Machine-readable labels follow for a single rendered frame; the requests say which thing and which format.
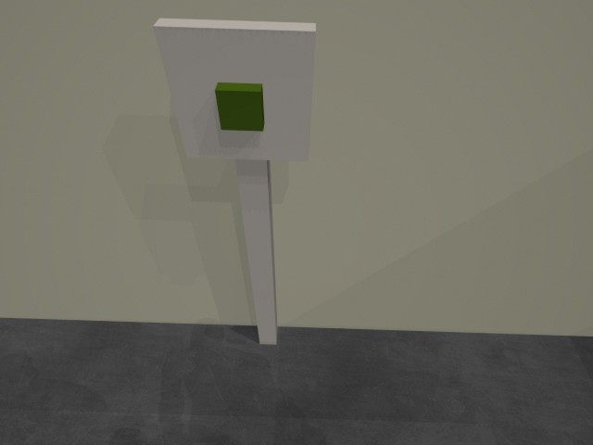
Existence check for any panel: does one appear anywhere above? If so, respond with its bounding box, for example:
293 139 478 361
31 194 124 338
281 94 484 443
153 19 316 345

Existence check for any button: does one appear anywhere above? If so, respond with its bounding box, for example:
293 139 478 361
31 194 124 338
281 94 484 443
215 83 264 132

